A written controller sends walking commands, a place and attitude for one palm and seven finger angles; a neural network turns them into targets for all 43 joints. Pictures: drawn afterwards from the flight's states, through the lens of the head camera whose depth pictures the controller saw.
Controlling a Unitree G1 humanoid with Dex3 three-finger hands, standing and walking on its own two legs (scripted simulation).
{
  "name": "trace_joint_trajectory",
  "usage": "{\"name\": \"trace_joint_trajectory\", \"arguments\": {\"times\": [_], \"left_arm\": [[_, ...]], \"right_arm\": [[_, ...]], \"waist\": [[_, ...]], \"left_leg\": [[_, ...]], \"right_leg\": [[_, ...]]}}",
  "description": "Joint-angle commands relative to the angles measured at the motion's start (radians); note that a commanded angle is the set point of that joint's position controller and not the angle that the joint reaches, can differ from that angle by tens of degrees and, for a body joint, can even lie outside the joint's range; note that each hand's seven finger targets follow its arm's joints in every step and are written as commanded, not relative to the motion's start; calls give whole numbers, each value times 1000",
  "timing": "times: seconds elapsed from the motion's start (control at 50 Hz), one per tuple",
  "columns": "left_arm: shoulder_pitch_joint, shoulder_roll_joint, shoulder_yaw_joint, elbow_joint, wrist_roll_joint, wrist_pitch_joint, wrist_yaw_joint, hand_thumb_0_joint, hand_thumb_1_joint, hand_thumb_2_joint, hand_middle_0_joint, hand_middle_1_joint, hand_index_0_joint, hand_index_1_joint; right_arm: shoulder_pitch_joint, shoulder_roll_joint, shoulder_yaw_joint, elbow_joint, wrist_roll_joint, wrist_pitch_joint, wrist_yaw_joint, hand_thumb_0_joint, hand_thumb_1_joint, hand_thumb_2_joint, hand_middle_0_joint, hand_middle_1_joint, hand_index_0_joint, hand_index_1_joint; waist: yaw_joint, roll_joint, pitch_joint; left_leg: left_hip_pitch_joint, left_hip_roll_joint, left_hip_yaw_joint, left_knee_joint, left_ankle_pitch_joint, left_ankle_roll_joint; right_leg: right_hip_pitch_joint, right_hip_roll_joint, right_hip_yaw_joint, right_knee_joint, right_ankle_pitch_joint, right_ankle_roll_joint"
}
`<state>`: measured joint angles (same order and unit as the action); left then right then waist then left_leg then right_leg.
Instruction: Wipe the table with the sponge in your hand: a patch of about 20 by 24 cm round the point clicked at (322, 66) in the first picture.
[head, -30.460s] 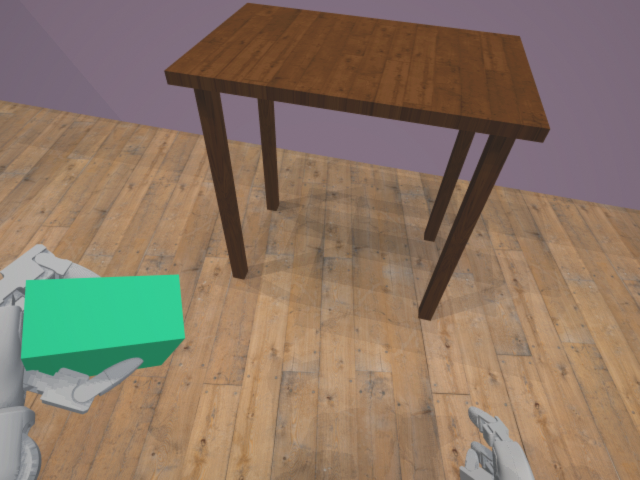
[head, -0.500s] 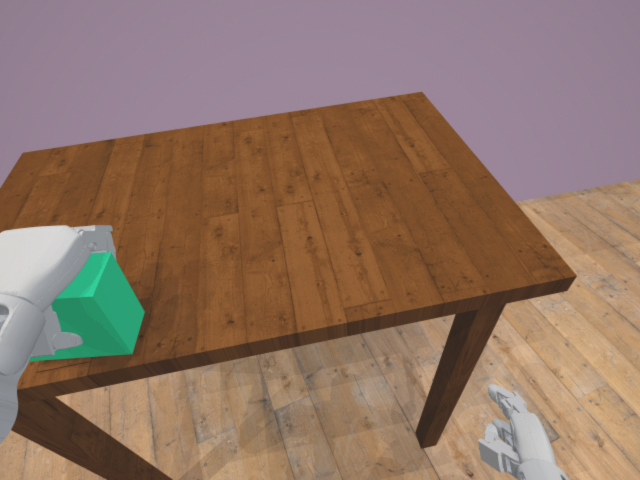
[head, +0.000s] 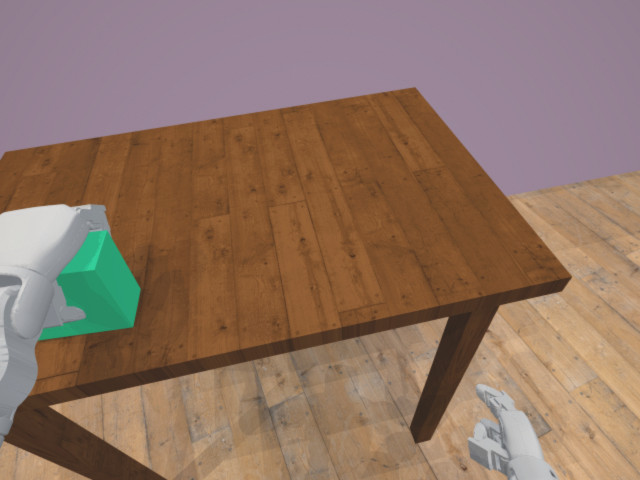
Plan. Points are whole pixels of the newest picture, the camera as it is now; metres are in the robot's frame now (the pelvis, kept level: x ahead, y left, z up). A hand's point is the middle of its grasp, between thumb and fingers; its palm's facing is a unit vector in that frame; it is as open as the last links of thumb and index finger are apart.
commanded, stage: wipe forward along the first lane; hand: left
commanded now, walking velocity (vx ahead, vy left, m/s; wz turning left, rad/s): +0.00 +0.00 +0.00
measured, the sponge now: (76, 296) +0.25 +0.35 +0.10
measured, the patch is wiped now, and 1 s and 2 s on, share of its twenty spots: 0.05 0.20 0.20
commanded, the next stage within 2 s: slide across to the middle lane in 1.20 s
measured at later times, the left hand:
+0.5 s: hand (69, 244) +0.30 +0.37 +0.15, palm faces -0.09 +0.02 -1.00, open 10.0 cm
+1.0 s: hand (78, 215) +0.35 +0.39 +0.14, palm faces -0.16 +0.03 -0.99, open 10.0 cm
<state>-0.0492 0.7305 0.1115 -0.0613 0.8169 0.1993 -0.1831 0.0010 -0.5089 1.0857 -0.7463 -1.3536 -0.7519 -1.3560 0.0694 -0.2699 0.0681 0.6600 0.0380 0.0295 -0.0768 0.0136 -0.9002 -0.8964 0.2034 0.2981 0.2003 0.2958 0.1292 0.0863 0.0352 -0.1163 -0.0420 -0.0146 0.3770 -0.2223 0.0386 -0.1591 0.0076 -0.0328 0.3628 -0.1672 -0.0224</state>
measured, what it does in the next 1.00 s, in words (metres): stands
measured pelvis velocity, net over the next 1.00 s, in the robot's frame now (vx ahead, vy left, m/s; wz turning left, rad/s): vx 0.01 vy -0.01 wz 0.01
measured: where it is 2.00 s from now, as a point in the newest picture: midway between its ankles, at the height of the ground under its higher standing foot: outside the picture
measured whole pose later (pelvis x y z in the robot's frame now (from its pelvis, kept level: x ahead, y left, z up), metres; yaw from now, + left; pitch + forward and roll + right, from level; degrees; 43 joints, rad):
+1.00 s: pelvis +0.01 -0.01 -0.01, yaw +0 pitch +5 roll -1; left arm -0.51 0.83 0.16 0.64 0.93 -0.08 -0.21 0.01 -0.54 1.10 -0.76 -1.34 -0.77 -1.35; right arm 0.24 -0.32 0.00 0.68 0.06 0.12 -0.07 0.01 -0.90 -0.90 0.20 0.30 0.20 0.30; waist 0.05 0.08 -0.02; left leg -0.31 -0.03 -0.03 0.47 -0.26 0.03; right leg -0.33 0.02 -0.05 0.42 -0.19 -0.03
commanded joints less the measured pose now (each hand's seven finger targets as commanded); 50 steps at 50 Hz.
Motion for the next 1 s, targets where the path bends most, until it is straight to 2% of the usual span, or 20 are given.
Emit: {"name": "trace_joint_trajectory", "arguments": {"times": [0.0,0.02,0.06,0.12,0.16,0.22,0.26,0.32,0.38,0.42,0.48,0.52,0.58,0.62,0.64,0.74,0.84,0.86,0.92,0.98], "left_arm": [[-233,315,198,-78,27,0,49,0,100,1300,-1200,-1600,-1200,-1600],[-227,305,190,-76,31,9,47,0,100,1300,-1200,-1600,-1200,-1600],[-257,294,171,-23,28,2,47,0,100,1300,-1200,-1600,-1200,-1600],[-269,320,183,-27,42,-8,37,0,100,1300,-1200,-1600,-1200,-1600],[-276,316,177,42,47,-19,36,0,100,1300,-1200,-1600,-1200,-1600],[-290,325,180,73,51,-36,23,0,100,1300,-1200,-1600,-1200,-1600],[-288,327,181,120,47,-54,17,0,100,1300,-1200,-1600,-1200,-1600],[-321,334,178,140,52,-77,5,0,100,1300,-1200,-1600,-1200,-1600],[-312,323,175,182,48,-105,6,0,100,1300,-1200,-1600,-1200,-1600],[-339,327,173,188,51,-119,4,0,100,1300,-1200,-1600,-1200,-1600],[-371,317,161,260,52,-139,8,0,100,1300,-1200,-1600,-1200,-1600],[-379,346,182,272,58,-150,11,0,100,1300,-1200,-1600,-1200,-1600],[-446,312,134,345,70,-162,13,0,100,1300,-1200,-1600,-1200,-1600],[-485,338,141,383,88,-166,14,0,100,1300,-1200,-1600,-1200,-1600],[-489,341,142,424,93,-168,15,0,100,1300,-1200,-1600,-1200,-1600],[-583,316,85,523,117,-188,5,0,100,1300,-1200,-1600,-1200,-1600],[-632,351,96,622,133,-226,-4,0,100,1300,-1200,-1600,-1200,-1600],[-635,325,76,620,131,-240,-5,0,100,1300,-1200,-1600,-1200,-1600],[-652,360,102,635,134,-273,1,0,100,1300,-1200,-1600,-1200,-1600],[-674,358,97,688,136,-295,11,0,100,1300,-1200,-1600,-1200,-1600]], "right_arm": [[-112,-136,-61,-150,0,-35,-3,0,-900,-900,200,300,200,300],[-150,-126,-48,-173,9,-44,0,0,-900,-900,200,300,200,300],[-102,-140,-62,-148,3,-32,0,0,-900,-900,200,300,200,300],[-129,-139,-58,-172,14,-37,-2,0,-900,-900,200,300,200,300],[-69,-152,-73,-144,4,-27,-7,0,-900,-900,200,300,200,300],[-93,-151,-67,-162,17,-32,-9,0,-900,-900,200,300,200,300],[-43,-161,-81,-141,9,-19,-12,0,-900,-900,200,300,200,300],[-64,-158,-76,-156,22,-23,-12,0,-900,-900,200,300,200,300],[-10,-169,-92,-136,13,-8,-14,0,-900,-900,200,300,200,300],[-34,-161,-85,-155,23,-14,-12,0,-900,-900,200,300,200,300],[14,-175,-98,-128,17,2,-16,0,-900,-900,200,300,200,300],[-6,-171,-94,-144,24,-4,-13,0,-900,-900,200,300,200,300],[40,-180,-103,-117,19,11,-17,0,-900,-900,200,300,200,300],[27,-180,-98,-123,26,8,-14,0,-900,-900,200,300,200,300],[58,-187,-106,-110,20,13,-18,0,-900,-900,200,300,200,300],[85,-189,-106,-101,24,26,-15,0,-900,-900,200,300,200,300],[127,-196,-111,-93,25,41,-12,0,-900,-900,200,300,200,300],[129,-194,-114,-96,25,45,-10,0,-900,-900,200,300,200,300],[135,-194,-115,-104,27,49,-6,0,-900,-900,200,300,200,300],[163,-198,-121,-90,27,63,-6,0,-900,-900,200,300,200,300]], "waist": [[1,10,-201],[4,20,-195],[-11,-3,-198],[-12,15,-232],[-25,-26,-227],[-28,-36,-215],[-34,-63,-220],[-40,-32,-206],[-44,-62,-214],[-47,-43,-208],[-60,-78,-195],[-51,-65,-202],[-73,-87,-195],[-73,-70,-191],[-76,-99,-209],[-96,-92,-215],[-99,-122,-237],[-100,-119,-235],[-91,-78,-240],[-101,-110,-227]], "left_leg": [[-31,6,-29,-45,274,-16],[-28,7,-35,-43,254,-11],[-37,7,-21,-39,248,-12],[-26,1,-24,-28,239,-3],[-40,0,-16,-18,260,-2],[-44,2,-22,-15,221,6],[-55,-3,-14,-5,242,7],[-50,-2,-16,2,226,13],[-65,-7,-12,12,244,12],[-63,-3,-15,12,225,16],[-81,-7,-7,18,215,17],[-84,-5,-12,19,202,20],[-102,-9,-5,21,184,19],[-108,-8,-7,19,165,20],[-117,-11,-3,26,172,21],[-135,-13,-2,30,142,23],[-164,-13,-4,41,134,25],[-163,-13,-2,44,131,26],[-170,-10,-9,42,127,26],[-197,-13,-7,51,115,26]], "right_leg": [[129,11,19,-32,114,-53],[116,20,55,-36,93,-64],[112,10,18,-35,99,-53],[116,17,56,-31,96,-62],[116,8,20,-25,127,-52],[97,14,53,-30,100,-58],[105,6,20,-22,133,-46],[77,14,51,-27,121,-53],[80,7,19,-17,149,-42],[65,14,45,-21,131,-51],[45,9,17,-21,130,-39],[47,13,45,-21,118,-49],[24,9,20,-24,107,-39],[8,16,34,-27,79,-47],[22,8,23,-20,92,-43],[-8,11,19,-21,66,-43],[-10,12,20,-9,77,-44],[-20,13,18,-9,79,-41],[-30,16,31,-5,70,-51],[-39,14,24,1,72,-45]]}}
